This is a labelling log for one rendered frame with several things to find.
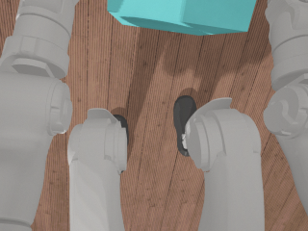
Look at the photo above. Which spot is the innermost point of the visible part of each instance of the robot left foot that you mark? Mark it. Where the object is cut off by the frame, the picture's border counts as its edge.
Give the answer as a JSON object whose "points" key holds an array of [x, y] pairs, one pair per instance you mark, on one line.
{"points": [[124, 124]]}

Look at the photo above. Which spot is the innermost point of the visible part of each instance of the robot right upper arm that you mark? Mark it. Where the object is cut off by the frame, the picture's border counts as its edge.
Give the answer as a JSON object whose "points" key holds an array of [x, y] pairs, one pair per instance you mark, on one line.
{"points": [[286, 116]]}

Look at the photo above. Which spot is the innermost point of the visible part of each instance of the left robot shin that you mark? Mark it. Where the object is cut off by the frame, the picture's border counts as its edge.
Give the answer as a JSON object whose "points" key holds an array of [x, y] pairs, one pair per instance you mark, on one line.
{"points": [[74, 137]]}

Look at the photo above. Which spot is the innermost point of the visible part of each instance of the left robot forearm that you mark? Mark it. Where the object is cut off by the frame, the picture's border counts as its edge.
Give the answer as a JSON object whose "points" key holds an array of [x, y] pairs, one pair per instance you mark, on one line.
{"points": [[40, 38]]}

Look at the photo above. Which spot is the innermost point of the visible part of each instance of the robot left upper arm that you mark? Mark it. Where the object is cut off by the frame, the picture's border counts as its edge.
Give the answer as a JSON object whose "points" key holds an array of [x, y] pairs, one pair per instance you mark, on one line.
{"points": [[33, 109]]}

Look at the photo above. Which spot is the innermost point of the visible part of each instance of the carton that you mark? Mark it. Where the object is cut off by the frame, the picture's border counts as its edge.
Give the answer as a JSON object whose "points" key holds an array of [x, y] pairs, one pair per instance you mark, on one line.
{"points": [[192, 17]]}

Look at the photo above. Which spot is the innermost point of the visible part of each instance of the right robot forearm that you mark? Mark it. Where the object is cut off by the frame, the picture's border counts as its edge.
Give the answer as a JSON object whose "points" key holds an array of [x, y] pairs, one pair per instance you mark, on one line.
{"points": [[288, 37]]}

